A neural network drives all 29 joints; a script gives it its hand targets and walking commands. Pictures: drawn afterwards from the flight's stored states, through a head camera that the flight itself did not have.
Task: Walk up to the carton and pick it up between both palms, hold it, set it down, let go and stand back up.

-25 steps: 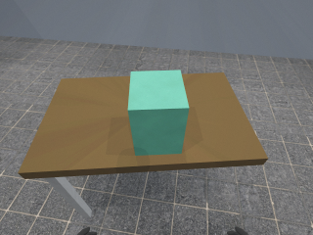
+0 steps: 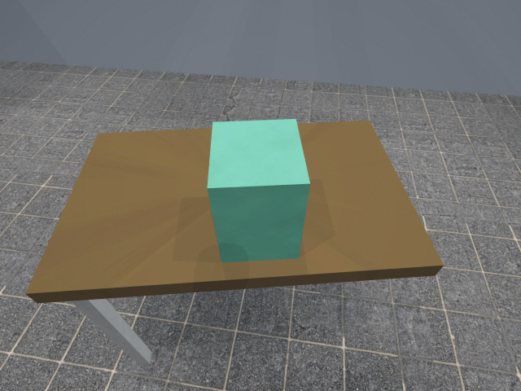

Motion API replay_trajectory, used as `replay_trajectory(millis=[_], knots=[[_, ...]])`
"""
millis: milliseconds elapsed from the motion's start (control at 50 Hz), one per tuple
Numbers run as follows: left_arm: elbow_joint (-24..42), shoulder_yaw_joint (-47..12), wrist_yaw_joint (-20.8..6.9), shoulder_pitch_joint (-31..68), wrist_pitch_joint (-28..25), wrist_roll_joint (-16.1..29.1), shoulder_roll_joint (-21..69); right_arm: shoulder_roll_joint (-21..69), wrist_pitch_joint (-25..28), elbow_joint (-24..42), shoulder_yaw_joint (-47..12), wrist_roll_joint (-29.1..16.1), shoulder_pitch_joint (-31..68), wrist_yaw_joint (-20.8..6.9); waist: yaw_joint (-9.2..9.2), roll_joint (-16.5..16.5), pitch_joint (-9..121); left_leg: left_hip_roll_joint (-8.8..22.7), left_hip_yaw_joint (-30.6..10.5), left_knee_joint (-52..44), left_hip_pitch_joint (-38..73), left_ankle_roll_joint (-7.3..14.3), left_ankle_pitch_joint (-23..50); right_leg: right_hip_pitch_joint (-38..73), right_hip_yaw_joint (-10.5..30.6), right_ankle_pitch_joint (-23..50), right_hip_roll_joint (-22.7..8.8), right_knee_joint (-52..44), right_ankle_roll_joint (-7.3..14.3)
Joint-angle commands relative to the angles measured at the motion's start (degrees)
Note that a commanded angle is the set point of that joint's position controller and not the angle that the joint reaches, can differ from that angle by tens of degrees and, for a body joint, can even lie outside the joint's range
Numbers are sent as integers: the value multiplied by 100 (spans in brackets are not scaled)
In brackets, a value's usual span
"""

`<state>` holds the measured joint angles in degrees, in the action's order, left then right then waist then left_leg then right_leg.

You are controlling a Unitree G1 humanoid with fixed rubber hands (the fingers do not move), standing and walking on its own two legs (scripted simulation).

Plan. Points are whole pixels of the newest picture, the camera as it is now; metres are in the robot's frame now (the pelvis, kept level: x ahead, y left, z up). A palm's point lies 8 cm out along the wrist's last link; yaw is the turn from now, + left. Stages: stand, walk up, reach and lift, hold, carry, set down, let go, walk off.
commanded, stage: stand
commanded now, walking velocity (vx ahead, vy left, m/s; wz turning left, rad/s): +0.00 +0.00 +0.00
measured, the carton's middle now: (257, 193) +0.51 +0.03 -0.01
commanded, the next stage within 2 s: none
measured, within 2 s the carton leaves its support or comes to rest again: neither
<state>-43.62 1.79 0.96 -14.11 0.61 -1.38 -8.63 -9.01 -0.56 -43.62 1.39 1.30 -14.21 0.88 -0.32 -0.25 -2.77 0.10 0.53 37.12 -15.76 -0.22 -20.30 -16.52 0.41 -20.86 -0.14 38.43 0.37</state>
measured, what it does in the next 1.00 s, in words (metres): stands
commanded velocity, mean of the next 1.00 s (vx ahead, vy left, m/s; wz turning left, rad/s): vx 0.00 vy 0.00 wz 0.00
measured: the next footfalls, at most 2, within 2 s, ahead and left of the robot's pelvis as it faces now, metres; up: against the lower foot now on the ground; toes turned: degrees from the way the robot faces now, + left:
none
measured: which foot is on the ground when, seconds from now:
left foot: down 0.00-1.00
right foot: down 0.00-1.00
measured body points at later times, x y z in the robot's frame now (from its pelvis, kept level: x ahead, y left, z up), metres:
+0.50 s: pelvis +0.01 +0.00 +0.01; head +0.03 -0.01 +0.46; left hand +0.07 +0.23 -0.13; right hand +0.07 -0.23 -0.14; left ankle +0.00 +0.12 -0.72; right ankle +0.00 -0.11 -0.72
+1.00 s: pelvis +0.01 +0.00 +0.01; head +0.02 -0.01 +0.46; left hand +0.01 +0.21 -0.14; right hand +0.01 -0.21 -0.15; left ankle +0.00 +0.12 -0.72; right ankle +0.00 -0.11 -0.72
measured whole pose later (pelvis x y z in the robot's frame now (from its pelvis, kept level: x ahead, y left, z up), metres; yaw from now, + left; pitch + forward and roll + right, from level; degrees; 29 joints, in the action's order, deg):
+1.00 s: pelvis +0.01 +0.00 +0.01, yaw +0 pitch -4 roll +0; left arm -62.5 1.9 2.5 -15.9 0.1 -0.7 -6.3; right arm -7.0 -0.3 -62.9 1.2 0.7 -15.8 2.5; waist -0.2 -0.3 -5.0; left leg 0.4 0.3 27.3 -7.1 -0.5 -16.5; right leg -7.9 0.2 -17.1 0.2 28.6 0.5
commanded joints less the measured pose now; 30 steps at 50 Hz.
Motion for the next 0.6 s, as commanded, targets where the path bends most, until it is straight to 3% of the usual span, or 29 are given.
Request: replay_trajectory(millis=[0,580], knots=[[242,190,40,-84,-97,8,-583,-523,103,260,145,-7,-81,43,11,76,279,262,-324,-734,96,281,1328,124,410,1415,-286,-927,191],[-1136,211,150,-425,-90,47,-455,-438,76,-1133,143,-33,-408,157,13,62,-113,384,-334,-1267,561,286,1749,600,415,1840,-361,-1430,188]])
